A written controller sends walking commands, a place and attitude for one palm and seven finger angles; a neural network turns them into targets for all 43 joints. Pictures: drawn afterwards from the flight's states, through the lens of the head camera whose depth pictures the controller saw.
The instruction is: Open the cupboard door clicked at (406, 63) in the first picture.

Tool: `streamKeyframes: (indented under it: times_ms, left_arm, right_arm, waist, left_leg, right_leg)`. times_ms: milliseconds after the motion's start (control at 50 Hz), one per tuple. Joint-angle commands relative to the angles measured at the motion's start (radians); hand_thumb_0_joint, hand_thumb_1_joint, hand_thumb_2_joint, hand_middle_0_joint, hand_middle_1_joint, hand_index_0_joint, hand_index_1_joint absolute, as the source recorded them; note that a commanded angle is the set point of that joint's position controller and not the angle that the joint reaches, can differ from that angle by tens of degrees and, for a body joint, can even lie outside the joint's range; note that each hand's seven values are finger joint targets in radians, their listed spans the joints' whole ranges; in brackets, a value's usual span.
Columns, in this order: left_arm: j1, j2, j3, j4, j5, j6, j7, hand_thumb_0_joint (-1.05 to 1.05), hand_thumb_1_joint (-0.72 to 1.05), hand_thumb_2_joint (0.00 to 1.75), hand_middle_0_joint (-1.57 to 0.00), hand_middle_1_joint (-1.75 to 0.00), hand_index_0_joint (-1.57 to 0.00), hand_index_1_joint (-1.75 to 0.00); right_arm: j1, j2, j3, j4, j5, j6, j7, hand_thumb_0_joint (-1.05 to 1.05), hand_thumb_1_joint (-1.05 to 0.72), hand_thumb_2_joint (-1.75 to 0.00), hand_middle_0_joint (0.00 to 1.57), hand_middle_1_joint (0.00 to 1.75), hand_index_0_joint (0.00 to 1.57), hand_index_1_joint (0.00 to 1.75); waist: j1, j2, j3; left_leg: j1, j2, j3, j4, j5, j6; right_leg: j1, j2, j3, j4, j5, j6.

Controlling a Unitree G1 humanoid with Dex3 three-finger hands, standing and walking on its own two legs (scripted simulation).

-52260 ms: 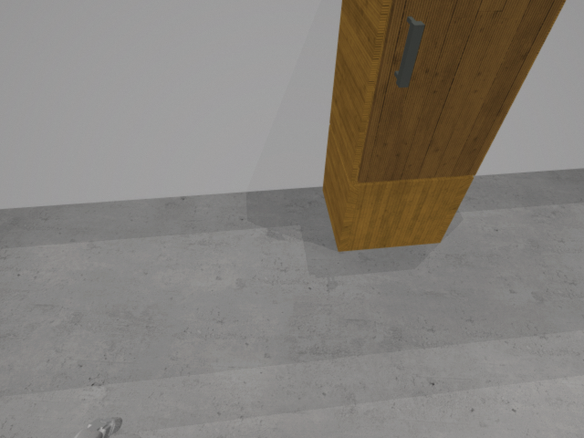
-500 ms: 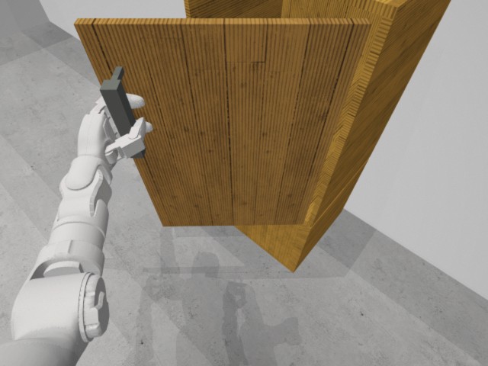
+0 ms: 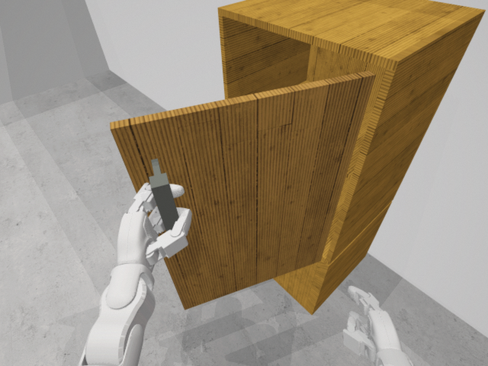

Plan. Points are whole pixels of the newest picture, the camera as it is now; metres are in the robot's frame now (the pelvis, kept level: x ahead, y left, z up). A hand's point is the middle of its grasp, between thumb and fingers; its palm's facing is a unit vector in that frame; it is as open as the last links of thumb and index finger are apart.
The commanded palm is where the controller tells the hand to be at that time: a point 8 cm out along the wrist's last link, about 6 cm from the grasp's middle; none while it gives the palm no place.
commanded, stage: pull the door open along its arc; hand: left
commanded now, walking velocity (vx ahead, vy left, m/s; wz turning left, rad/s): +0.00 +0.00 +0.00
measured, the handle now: (167, 204) +0.34 +0.15 +0.12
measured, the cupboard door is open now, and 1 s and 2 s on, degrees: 68 78 78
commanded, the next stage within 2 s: open thumb and fingers to let go in 0.40 s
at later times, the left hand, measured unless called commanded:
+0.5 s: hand (209, 270) +0.22 +0.06 +0.12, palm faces +0.28 -0.96 +0.00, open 6.5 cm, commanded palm +0.18 +0.11 +0.12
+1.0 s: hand (186, 265) +0.23 +0.09 +0.13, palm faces +0.30 -0.95 +0.02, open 12.3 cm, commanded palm +0.18 +0.12 +0.12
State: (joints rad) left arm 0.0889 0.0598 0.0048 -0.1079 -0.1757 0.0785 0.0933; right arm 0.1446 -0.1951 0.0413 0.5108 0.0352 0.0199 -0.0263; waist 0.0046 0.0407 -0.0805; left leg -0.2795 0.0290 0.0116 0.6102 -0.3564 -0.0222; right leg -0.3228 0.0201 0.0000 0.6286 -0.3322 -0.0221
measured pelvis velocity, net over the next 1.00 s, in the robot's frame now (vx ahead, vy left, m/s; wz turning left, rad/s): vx -0.02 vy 0.01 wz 0.06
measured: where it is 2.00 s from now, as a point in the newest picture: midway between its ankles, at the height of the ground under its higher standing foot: outside the picture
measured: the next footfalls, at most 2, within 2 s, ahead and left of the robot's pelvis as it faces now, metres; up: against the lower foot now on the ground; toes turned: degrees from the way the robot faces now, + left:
none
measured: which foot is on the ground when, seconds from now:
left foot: down 0.00-1.00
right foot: down 0.00-1.00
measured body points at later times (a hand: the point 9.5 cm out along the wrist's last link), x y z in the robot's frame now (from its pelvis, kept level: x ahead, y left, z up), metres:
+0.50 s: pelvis +0.00 -0.02 +0.00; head -0.02 -0.05 +0.44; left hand +0.20 +0.11 +0.12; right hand +0.17 -0.23 -0.10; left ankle -0.02 +0.13 -0.73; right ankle +0.00 -0.10 -0.73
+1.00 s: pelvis -0.02 +0.01 +0.00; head -0.05 -0.01 +0.45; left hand +0.20 +0.14 +0.13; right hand +0.20 -0.17 -0.07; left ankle -0.02 +0.13 -0.73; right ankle +0.00 -0.10 -0.73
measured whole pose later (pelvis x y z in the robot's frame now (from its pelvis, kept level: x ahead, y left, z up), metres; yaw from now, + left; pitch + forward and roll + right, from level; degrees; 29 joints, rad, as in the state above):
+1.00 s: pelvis -0.02 +0.01 +0.00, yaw +4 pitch -3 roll -1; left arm 0.22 -0.04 -0.31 -0.31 0.03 0.15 0.44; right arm 0.12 -0.17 0.05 0.56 -0.02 0.06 0.00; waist 0.04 0.05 -0.01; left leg -0.25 0.00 -0.05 0.66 -0.35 -0.01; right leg -0.25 -0.01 -0.06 0.63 -0.32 -0.01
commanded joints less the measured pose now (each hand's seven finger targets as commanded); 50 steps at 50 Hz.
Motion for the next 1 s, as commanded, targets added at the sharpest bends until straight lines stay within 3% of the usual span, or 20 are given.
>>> streamKeyframes:
  times_ms: [0, 120, 220, 380, 460, 480, 540, 620, 700, 800, 880, 920, 980]
  left_arm:
    - [-0.113, 0.124, 0.177, -0.285, 0.05, -0.006, 0.205, 0.0, 0.9, 0.9, -0.4, -1.35, -0.4, -1.35]
    - [0.005, 0.019, 0.058, -0.344, 0.12, 0.028, 0.327, 0.0, 0.9, 0.9, -0.4, -1.35, -0.4, -1.35]
    - [0.134, -0.052, -0.079, -0.451, 0.167, 0.006, 0.336, 0.0, 0.9, 0.9, -0.4, -1.35, -0.4, -1.35]
    - [0.3, -0.158, -0.28, -0.589, 0.215, -0.039, 0.341, 0.0, 0.9, 0.9, -0.4, -1.35, -0.4, -1.35]
    - [0.192, -0.148, -0.264, -0.566, 0.201, -0.054, 0.373, 0.0, 0.9, 0.9, -0.4, -1.35, -0.4, -1.35]
    - [0.093, -0.125, -0.238, -0.53, 0.198, -0.06, 0.386, 0.0, 0.9, 0.9, -0.4, -1.35, -0.4, -1.35]
    - [0.076, -0.15, -0.247, -0.474, 0.201, -0.065, 0.4, 0.0, 0.69, 0.81, -0.38, -1.33, -0.38, -1.33]
    - [0.08, -0.158, -0.264, -0.478, 0.207, -0.06, 0.387, 0.0, 0.41, 0.69, -0.36, -1.3, -0.36, -1.3]
    - [0.033, -0.163, -0.277, -0.47, 0.204, -0.054, 0.361, 0.0, 0.13, 0.57, -0.35, -1.27, -0.35, -1.27]
    - [-0.023, -0.218, -0.342, -0.441, 0.227, -0.035, 0.348, 0.0, -0.22, 0.42, -0.32, -1.23, -0.32, -1.23]
    - [-0.044, -0.23, -0.35, -0.44, 0.223, -0.007, 0.347, 0.0, -0.5, 0.3, -0.3, -1.2, -0.3, -1.2]
    - [-0.046, -0.226, -0.341, -0.417, 0.218, 0.006, 0.349, 0.0, -0.5, 0.3, -0.3, -1.2, -0.3, -1.2]
    - [-0.111, -0.27, -0.371, -0.4, 0.221, 0.023, 0.365, 0.0, -0.5, 0.3, -0.27, -1.05, -0.27, -1.05]
  right_arm:
    - [-0.102, -0.083, -0.033, -0.135, -0.025, -0.012, -0.011, 0.0, -0.9, -0.9, 0.2, 0.3, 0.2, 0.3]
    - [-0.123, -0.078, -0.031, -0.132, -0.054, 0.022, 0.002, 0.0, -0.9, -0.9, 0.2, 0.3, 0.2, 0.3]
    - [-0.122, -0.078, -0.04, -0.15, -0.064, 0.029, 0.016, 0.0, -0.9, -0.9, 0.2, 0.3, 0.2, 0.3]
    - [-0.116, -0.064, -0.05, -0.18, -0.065, -0.003, 0.03, 0.0, -0.9, -0.9, 0.2, 0.3, 0.2, 0.3]
    - [-0.125, -0.065, -0.048, -0.163, -0.068, -0.024, 0.023, 0.0, -0.9, -0.9, 0.2, 0.3, 0.2, 0.3]
    - [-0.134, -0.067, -0.044, -0.148, -0.069, -0.026, 0.016, 0.0, -0.9, -0.9, 0.2, 0.3, 0.2, 0.3]
    - [-0.147, -0.061, -0.044, -0.135, -0.071, -0.034, 0.009, 0.0, -0.9, -0.9, 0.2, 0.3, 0.2, 0.3]
    - [-0.136, -0.059, -0.045, -0.134, -0.07, -0.029, 0.012, 0.0, -0.9, -0.9, 0.2, 0.3, 0.2, 0.3]
    - [-0.15, -0.059, -0.039, -0.131, -0.068, -0.024, 0.009, 0.0, -0.9, -0.9, 0.2, 0.3, 0.2, 0.3]
    - [-0.163, -0.062, -0.035, -0.128, -0.065, -0.026, 0.016, 0.0, -0.9, -0.9, 0.2, 0.3, 0.2, 0.3]
    - [-0.169, -0.06, -0.033, -0.128, -0.062, -0.021, 0.021, 0.0, -0.9, -0.9, 0.2, 0.3, 0.2, 0.3]
    - [-0.176, -0.061, -0.03, -0.122, -0.058, -0.013, 0.023, 0.0, -0.9, -0.9, 0.2, 0.3, 0.2, 0.3]
    - [-0.194, -0.058, -0.027, -0.12, -0.055, -0.01, 0.029, 0.0, -0.9, -0.9, 0.2, 0.3, 0.2, 0.3]
  waist:
    - [0.056, -0.036, -0.121]
    - [0.052, -0.081, -0.123]
    - [0.047, -0.101, -0.131]
    - [0.031, -0.143, -0.077]
    - [0.024, -0.147, -0.055]
    - [0.013, -0.141, -0.04]
    - [0.026, -0.136, -0.036]
    - [0.039, -0.115, -0.098]
    - [0.025, -0.15, -0.068]
    - [0.011, -0.097, -0.02]
    - [0.023, -0.084, -0.055]
    - [0.028, -0.093, -0.04]
    - [0.021, -0.07, -0.026]
  left_leg:
    - [0.001, -0.043, 0.037, -0.058, 0.251, 0.034]
    - [0.011, -0.039, 0.024, -0.04, 0.265, 0.035]
    - [0.02, -0.035, 0.016, -0.023, 0.292, 0.039]
    - [0.021, -0.042, 0.005, 0.025, 0.249, 0.049]
    - [0.021, -0.05, -0.004, 0.039, 0.207, 0.047]
    - [0.014, -0.056, -0.009, 0.044, 0.186, 0.047]
    - [0.03, -0.057, -0.011, 0.038, 0.173, 0.047]
    - [0.05, -0.055, -0.007, 0.02, 0.22, 0.047]
    - [0.059, -0.05, -0.006, 0.008, 0.207, 0.049]
    - [0.07, -0.041, -0.024, -0.013, 0.175, 0.049]
    - [0.076, -0.039, -0.036, -0.032, 0.183, 0.045]
    - [0.062, -0.035, -0.043, -0.044, 0.17, 0.04]
    - [0.052, -0.034, -0.051, -0.051, 0.133, 0.038]
  right_leg:
    - [0.161, -0.019, -0.019, -0.115, 0.326, 0.009]
    - [0.179, -0.032, -0.011, -0.124, 0.368, 0.011]
    - [0.187, -0.04, -0.008, -0.101, 0.437, 0.011]
    - [0.124, -0.051, -0.001, -0.108, 0.353, 0.013]
    - [0.087, -0.052, 0.008, -0.13, 0.262, 0.013]
    - [0.07, -0.057, 0.022, -0.145, 0.225, 0.015]
    - [0.062, -0.059, 0.019, -0.161, 0.167, 0.011]
    - [0.111, -0.056, 0.0, -0.132, 0.262, 0.007]
    - [0.096, -0.054, -0.002, -0.154, 0.231, 0.011]
    - [0.049, -0.047, -0.029, -0.154, 0.144, -0.002]
    - [0.071, -0.039, -0.048, -0.132, 0.154, -0.01]
    - [0.068, -0.033, -0.063, -0.127, 0.134, -0.013]
    - [0.041, -0.03, -0.071, -0.123, 0.076, -0.017]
